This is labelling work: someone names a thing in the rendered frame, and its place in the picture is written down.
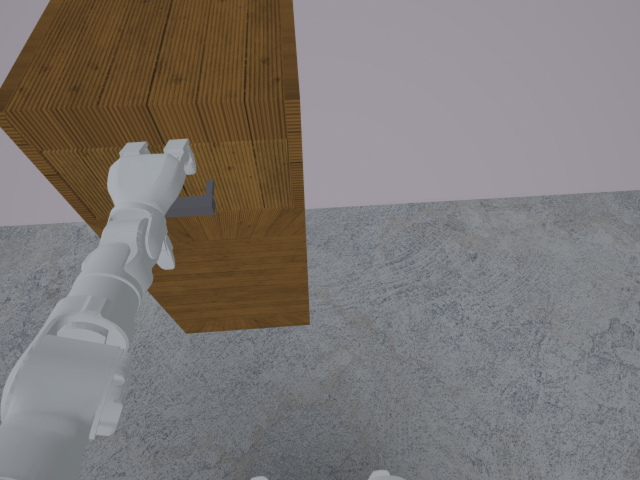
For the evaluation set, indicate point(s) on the drawer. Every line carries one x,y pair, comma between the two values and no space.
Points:
247,174

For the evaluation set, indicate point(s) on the handle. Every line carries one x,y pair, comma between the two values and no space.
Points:
194,205

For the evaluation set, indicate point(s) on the cabinet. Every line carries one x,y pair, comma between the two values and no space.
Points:
104,73

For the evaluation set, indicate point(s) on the left robot upper arm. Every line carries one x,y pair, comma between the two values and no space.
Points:
69,392

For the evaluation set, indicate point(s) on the left robot forearm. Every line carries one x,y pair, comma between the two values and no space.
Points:
106,295

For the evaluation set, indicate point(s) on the robot left hand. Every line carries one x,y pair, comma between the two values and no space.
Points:
152,179

